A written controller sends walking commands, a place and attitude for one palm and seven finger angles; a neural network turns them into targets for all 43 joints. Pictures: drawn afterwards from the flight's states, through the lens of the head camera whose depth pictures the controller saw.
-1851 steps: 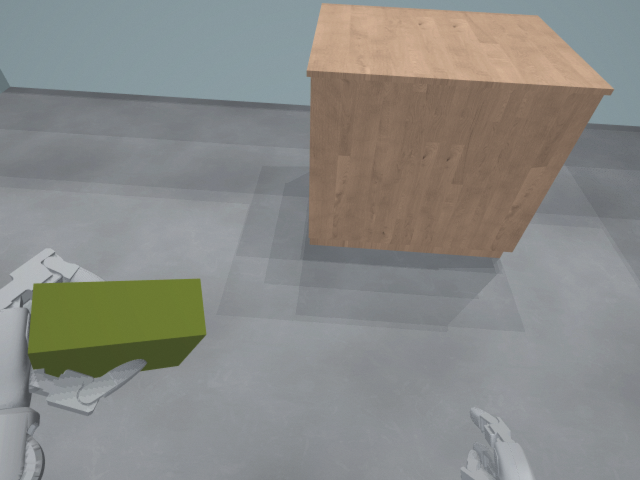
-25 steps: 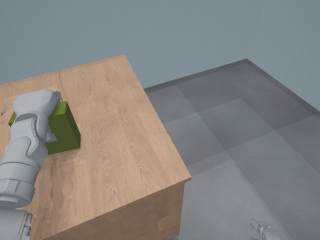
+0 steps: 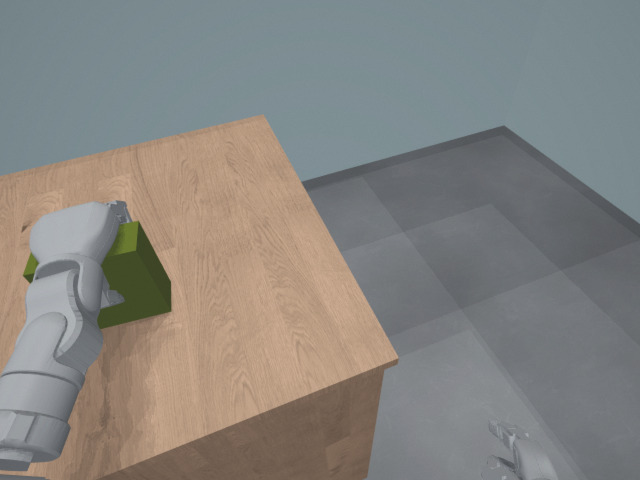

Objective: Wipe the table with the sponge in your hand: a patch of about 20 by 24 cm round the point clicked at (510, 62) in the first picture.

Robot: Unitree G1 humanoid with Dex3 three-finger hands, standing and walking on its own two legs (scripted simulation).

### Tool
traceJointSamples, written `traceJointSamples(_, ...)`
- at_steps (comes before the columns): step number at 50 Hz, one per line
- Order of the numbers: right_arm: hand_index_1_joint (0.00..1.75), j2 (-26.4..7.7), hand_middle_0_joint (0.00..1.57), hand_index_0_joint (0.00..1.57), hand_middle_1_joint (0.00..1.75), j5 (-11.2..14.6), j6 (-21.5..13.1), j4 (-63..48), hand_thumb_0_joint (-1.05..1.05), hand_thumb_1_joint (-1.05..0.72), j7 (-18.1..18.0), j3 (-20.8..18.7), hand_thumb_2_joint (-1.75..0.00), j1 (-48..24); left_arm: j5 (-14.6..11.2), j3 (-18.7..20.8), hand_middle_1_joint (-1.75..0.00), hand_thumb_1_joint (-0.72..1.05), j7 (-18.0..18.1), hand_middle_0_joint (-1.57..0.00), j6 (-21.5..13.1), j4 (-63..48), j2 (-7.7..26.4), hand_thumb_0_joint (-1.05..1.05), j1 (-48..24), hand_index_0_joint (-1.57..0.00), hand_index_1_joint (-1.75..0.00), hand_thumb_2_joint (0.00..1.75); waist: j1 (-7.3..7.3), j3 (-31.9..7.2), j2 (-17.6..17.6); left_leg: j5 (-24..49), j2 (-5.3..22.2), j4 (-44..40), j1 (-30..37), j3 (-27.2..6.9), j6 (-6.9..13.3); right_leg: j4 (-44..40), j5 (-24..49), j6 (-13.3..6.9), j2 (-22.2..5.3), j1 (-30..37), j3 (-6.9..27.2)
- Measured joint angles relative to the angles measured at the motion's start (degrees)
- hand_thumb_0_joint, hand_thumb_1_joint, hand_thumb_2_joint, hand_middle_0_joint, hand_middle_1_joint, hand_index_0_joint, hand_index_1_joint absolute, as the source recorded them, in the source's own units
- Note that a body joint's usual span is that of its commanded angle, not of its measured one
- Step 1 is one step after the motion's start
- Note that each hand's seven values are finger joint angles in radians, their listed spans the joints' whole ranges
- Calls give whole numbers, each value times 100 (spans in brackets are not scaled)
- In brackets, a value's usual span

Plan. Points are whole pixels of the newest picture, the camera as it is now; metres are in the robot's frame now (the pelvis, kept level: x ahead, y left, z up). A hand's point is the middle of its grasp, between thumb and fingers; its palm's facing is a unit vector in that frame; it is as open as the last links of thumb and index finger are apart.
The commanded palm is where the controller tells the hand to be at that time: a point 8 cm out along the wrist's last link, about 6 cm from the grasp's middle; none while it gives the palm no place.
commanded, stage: wipe back along the first lane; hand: left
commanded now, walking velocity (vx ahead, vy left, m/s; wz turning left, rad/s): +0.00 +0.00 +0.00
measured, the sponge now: (114, 289) +0.33 +0.32 +0.06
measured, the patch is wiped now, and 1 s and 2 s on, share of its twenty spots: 1.00 1.00 1.00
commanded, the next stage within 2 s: lift the sponge slowly off the table in 1.22 s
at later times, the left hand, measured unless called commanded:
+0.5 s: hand (102, 289) +0.29 +0.29 +0.11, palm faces +0.05 -0.05 -1.00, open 9.9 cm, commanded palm +0.24 +0.28 +0.15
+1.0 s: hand (99, 332) +0.24 +0.27 +0.11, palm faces +0.09 -0.06 -0.99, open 9.9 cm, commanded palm +0.19 +0.26 +0.15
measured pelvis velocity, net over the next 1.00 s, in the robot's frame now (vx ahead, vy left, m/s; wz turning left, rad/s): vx -0.01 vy -0.02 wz -0.02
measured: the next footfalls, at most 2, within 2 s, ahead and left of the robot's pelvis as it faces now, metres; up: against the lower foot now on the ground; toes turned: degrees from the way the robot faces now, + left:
none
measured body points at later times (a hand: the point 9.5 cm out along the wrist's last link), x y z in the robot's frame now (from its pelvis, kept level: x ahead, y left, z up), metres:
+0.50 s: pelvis -0.01 -0.01 +0.00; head -0.02 -0.04 +0.45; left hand +0.28 +0.29 +0.17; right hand +0.20 -0.23 -0.10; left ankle -0.01 +0.09 -0.74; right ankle -0.04 -0.12 -0.74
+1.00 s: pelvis -0.01 -0.02 +0.00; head -0.03 -0.06 +0.44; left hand +0.23 +0.27 +0.17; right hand +0.22 -0.23 -0.09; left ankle -0.01 +0.09 -0.74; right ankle -0.04 -0.12 -0.74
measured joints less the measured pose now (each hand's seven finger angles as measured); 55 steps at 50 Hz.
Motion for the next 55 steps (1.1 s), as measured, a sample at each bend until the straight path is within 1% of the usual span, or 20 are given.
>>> traceJointSamples(11,30,89,20,20,30,7,-43,-102,1,-90,23,116,-90,-180,31,-182,-144,-50,62,-68,285,-484,-155,-1,346,-74,-140,109,87,-26,27,19,-10,21,62,14,-1,80,-10,4,-10,33,9)
traceJointSamples(20,30,75,20,20,30,15,-79,-119,1,-90,26,141,-90,-171,20,-186,-145,-49,84,-68,449,-832,-171,-1,665,-73,-140,109,92,-29,53,-6,22,67,85,28,-31,159,-39,-21,23,32,22)
traceJointSamples(28,30,13,20,20,30,-2,-134,-123,1,-90,58,86,-90,-118,-89,-62,-145,-49,112,-68,487,-1497,-152,-1,1322,-73,-140,109,83,-50,105,-70,62,126,127,66,-59,245,-94,-47,63,46,61)
traceJointSamples(33,30,-12,20,20,30,-10,-163,-134,1,-90,64,53,-90,-122,-155,-13,-145,-49,176,-68,538,-1980,-166,0,1793,-73,-140,109,110,-56,136,-107,79,165,155,90,-75,314,-134,-60,81,52,83)
traceJointSamples(38,30,-10,20,20,30,-9,-196,-137,1,-90,44,42,-90,-172,-162,-36,-145,-49,252,-68,651,-2300,-220,0,2069,-73,-140,109,157,-46,158,-117,87,196,165,89,-91,381,-162,-75,91,46,81)
traceJointSamples(43,30,12,20,20,30,-3,-225,-135,2,-90,4,71,-90,-249,-131,-105,-145,-49,254,-68,786,-2394,-264,0,2113,-73,-140,109,197,-32,167,-107,91,209,169,76,-110,429,-172,-93,97,36,66)
traceJointSamples(49,30,61,20,20,30,-10,-273,-188,2,-90,12,102,-90,-300,-136,-78,-145,-49,241,-67,796,-2660,-282,0,2392,-73,-141,109,194,-54,180,-115,109,231,179,91,-128,479,-185,-107,115,26,80)
traceJointSamples(55,30,67,20,20,30,-22,-278,-205,1,-90,8,117,-90,-303,-201,-59,-146,-49,267,-67,765,-2984,-251,0,2730,-73,-141,109,221,-51,182,-137,127,266,207,115,-139,529,-204,-116,134,38,103)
